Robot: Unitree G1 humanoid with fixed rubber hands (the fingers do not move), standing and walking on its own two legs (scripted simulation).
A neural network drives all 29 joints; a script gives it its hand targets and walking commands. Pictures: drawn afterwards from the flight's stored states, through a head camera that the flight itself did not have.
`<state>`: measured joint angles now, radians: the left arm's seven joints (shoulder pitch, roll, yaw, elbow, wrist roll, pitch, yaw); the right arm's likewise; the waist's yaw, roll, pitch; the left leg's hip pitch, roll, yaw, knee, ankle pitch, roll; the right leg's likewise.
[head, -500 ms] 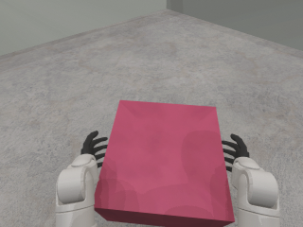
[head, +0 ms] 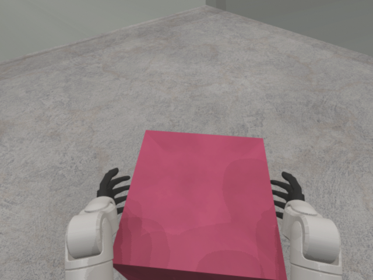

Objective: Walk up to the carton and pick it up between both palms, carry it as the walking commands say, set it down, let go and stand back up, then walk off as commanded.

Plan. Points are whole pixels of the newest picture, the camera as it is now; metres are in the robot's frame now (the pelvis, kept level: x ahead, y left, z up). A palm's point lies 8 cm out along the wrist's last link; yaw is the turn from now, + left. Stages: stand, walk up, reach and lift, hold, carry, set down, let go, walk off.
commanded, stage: carry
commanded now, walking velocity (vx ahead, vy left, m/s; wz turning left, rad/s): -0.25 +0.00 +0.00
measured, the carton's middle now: (198, 206) +0.31 +0.02 -0.01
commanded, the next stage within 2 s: none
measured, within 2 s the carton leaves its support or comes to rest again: neither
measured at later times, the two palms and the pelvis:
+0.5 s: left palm out of the picture +0.05 +0.21 +0.07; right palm out of the picture +0.06 -0.15 +0.08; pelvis -0.20 +0.01 +0.01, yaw +1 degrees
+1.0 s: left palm out of the picture -0.13 +0.15 +0.09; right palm out of the picture -0.14 -0.22 +0.08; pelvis -0.40 -0.01 +0.01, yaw +1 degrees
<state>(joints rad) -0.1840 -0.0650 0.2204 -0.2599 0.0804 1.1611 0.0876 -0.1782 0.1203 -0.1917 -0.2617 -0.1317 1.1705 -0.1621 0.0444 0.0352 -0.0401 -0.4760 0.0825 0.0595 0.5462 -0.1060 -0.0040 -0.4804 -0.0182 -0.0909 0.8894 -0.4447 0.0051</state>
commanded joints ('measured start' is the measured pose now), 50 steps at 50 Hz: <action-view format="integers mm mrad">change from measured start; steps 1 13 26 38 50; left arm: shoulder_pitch -588 -466 -624 -508 -435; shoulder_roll -954 -871 -959 -920 -859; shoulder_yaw -804 -745 -836 -787 -763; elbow -83 -106 -104 -25 -122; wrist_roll -492 -371 -454 -447 -354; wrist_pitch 10 7 -7 9 -3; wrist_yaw -357 -333 -343 -369 -318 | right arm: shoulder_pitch -499 -563 -536 -491 -532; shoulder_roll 831 862 873 839 857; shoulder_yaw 687 777 695 720 810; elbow -117 -95 -66 -88 -79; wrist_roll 411 524 450 408 548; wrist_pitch -9 -1 0 0 9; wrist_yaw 383 414 411 391 424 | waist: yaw -44 -34 -30 -38 -30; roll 181 -233 143 -325 -252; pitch -348 -346 -254 -316 -337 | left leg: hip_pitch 206 7 237 -59 120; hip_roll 203 -84 194 -15 -90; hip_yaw -186 8 -96 -14 30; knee -232 368 -135 84 86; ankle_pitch -147 -368 313 -189 -399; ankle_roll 96 -64 98 -37 -61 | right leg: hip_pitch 145 287 -112 337 308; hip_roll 26 -275 -10 -379 -258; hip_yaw -12 212 59 398 247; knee -251 -535 277 -568 -572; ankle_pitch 20 410 29 407 102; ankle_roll -18 -114 25 -103 -123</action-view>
